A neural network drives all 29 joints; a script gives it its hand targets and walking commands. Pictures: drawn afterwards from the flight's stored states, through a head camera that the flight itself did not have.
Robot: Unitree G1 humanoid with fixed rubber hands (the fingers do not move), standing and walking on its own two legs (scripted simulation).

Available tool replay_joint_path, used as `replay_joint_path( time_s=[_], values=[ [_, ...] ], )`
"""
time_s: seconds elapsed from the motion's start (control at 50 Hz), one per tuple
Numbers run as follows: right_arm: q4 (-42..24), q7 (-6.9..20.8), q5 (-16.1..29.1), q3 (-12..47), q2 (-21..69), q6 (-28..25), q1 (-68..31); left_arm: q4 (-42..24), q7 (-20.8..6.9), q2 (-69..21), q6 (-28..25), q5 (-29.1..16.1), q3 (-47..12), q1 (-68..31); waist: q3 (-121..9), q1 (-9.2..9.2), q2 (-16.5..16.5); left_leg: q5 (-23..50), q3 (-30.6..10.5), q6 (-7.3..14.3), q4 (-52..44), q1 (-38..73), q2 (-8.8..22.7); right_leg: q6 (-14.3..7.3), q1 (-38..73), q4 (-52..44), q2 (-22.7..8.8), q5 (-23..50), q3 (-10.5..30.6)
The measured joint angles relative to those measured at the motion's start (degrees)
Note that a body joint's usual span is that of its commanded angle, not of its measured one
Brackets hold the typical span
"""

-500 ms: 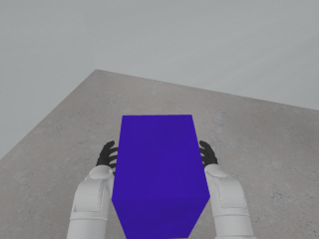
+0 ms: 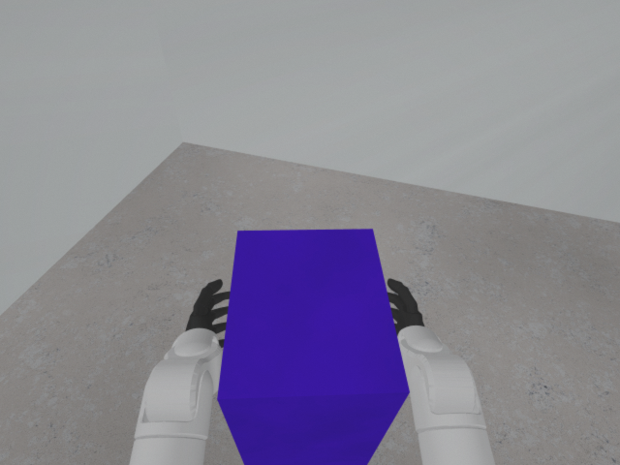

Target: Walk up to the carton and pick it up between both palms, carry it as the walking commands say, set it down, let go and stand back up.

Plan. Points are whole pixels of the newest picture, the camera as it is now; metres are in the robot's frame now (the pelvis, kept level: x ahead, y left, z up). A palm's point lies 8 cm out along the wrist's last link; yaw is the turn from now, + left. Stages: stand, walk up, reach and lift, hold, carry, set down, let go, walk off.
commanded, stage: carry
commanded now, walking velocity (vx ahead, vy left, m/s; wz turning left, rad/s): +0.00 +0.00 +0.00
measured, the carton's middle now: (306, 358) +0.28 +0.00 +0.00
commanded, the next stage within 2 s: hold in 0.32 s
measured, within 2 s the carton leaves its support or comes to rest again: neither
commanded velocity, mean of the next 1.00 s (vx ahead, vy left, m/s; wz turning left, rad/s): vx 0.00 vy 0.00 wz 0.00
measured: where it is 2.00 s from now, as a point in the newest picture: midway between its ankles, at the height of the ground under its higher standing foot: outside the picture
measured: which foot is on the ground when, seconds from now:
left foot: down 0.00-1.00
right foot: down 0.00-1.00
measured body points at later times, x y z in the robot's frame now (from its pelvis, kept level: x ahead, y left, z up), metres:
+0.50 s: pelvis -0.01 +0.00 +0.01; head +0.00 -0.01 +0.46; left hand +0.26 +0.13 +0.02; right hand +0.26 -0.13 +0.01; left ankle -0.02 +0.08 -0.73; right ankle +0.02 -0.16 -0.72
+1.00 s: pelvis -0.09 -0.06 -0.02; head -0.09 -0.07 +0.43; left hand +0.26 +0.10 +0.00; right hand +0.27 -0.17 -0.01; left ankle -0.02 +0.08 -0.73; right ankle +0.03 -0.18 -0.73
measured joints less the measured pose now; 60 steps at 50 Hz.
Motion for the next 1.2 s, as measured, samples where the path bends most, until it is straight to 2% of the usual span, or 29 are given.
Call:
replay_joint_path(
  time_s=[0.26,0.32,0.36,0.38,0.44,0.52,0.58,0.62,0.68,0.74,0.8,0.88,0.96,1.08,1.2],
  values=[
    [3.7,0.2,-1.0,-0.8,0.2,-1.4,-1.3,3.9,-0.8,-0.2,-1.6,1.1,1.2,-1.4,0.2,-0.02,0.3,0.1,0.3,0.1,-0.4,0.8,0.1,0.1,0.9,-0.8,0.0,0.5,-0.1],
    [1.3,-0.3,-0.3,-0.2,0.1,-0.8,-0.8,1.3,-0.2,-0.1,-0.9,0.2,0.8,-0.9,0.7,0.01,0.2,0.3,0.4,0.1,-0.5,0.6,0.2,0.1,0.7,-0.9,0.0,0.6,0.0],
    [2.5,0.4,-1.6,-0.5,0.2,-1.8,-1.2,2.8,-0.8,-0.2,-1.9,1.3,1.0,-1.6,2.4,-0.07,0.1,0.6,0.2,0.1,-1.2,2.1,0.1,0.1,2.2,-1.5,0.0,0.8,0.0],
    [3.6,1.0,-2.8,-0.5,0.2,-2.9,-1.1,4.2,-1.4,-0.3,-2.9,2.1,0.8,-1.7,4.5,-0.35,0.4,5.2,-1.1,-0.3,-2.4,4.1,-0.2,-0.3,4.6,-2.8,0.6,3.1,0.8],
    [5.1,1.8,-3.8,0.8,-0.3,-5.9,2.4,6.1,-2.2,0.1,-5.3,3.4,-0.9,0.8,8.3,-0.93,0.6,3.4,-3.9,-0.6,-4.9,8.1,-1.1,-0.8,8.8,-5.6,1.4,2.9,2.8],
    [0.6,1.5,-3.3,2.5,-0.6,-7.4,9.3,3.1,-2.1,0.5,-6.6,3.7,-4.7,6.2,9.3,-2.23,1.1,5.2,-9.1,-0.8,-7.9,8.9,-2.2,-1.1,10.5,-8.1,2.5,5.3,6.4],
    [0.3,3.3,-4.4,1.8,-0.5,-8.5,10.2,3.8,-2.4,0.5,-9.2,4.7,-5.8,7.9,8.1,-3.17,1.5,7.0,-12.3,-1.2,-9.0,8.4,-3.0,-1.7,11.0,-9.2,2.7,6.2,7.0],
    [4.7,5.2,-6.1,0.4,-0.6,-9.1,7.0,8.1,-3.3,0.5,-10.6,5.4,-4.2,5.7,7.5,-3.80,0.5,7.2,-13.4,-1.4,-7.8,7.5,-4.0,-1.6,11.3,-9.0,2.0,4.1,7.3],
    [13.2,6.3,-8.4,-3.6,0.1,-9.3,-0.7,16.2,-4.0,0.0,-11.4,6.4,-0.4,-0.7,8.5,-5.18,0.1,6.1,-14.5,-2.0,-3.6,6.1,-4.3,0.8,10.5,-5.6,2.3,2.7,6.8],
    [18.9,7.1,-9.9,-9.3,1.3,-10.3,-6.6,22.9,-4.6,-1.4,-12.7,7.6,4.7,-7.1,9.1,-5.87,0.2,5.4,-15.0,-2.7,-0.3,4.8,-3.9,0.4,9.2,-2.1,3.2,2.2,6.5],
    [24.8,7.7,-11.8,-16.7,2.7,-12.1,-11.8,30.9,-6.3,-3.3,-15.0,10.6,12.6,-14.0,8.9,-5.86,0.5,4.7,-15.0,-3.0,2.2,3.3,-3.6,-0.1,7.4,0.7,4.0,1.7,6.6],
    [30.7,7.7,-13.0,-21.5,2.5,-14.5,-16.8,37.8,-8.1,-4.1,-17.4,15.3,20.1,-20.8,9.8,-4.35,0.4,3.7,-14.7,-2.4,4.5,2.2,-3.7,-0.3,5.3,3.8,4.8,1.3,7.7],
    [35.1,6.9,-14.3,-24.3,2.6,-17.2,-21.5,41.8,-9.2,-3.0,-19.8,17.6,24.0,-25.4,11.2,-3.00,0.4,1.8,-15.1,-1.5,7.4,-0.6,-4.2,-0.5,2.0,6.4,5.2,1.0,7.8],
    [38.4,5.8,-15.2,-26.4,2.4,-20.6,-27.8,43.7,-9.7,-1.1,-23.4,16.9,25.7,-29.6,15.4,-2.87,0.5,2.9,-16.0,-3.0,11.8,-7.0,-4.3,-0.5,-4.3,10.1,6.0,1.7,7.2],
    [38.8,5.6,-14.3,-26.0,2.1,-24.9,-30.3,42.1,-9.6,-0.3,-27.0,15.7,25.1,-30.7,17.4,-2.05,0.0,3.1,-15.6,-4.0,14.8,-15.2,-4.5,0.0,-12.6,13.2,6.3,1.9,7.8]
  ],
)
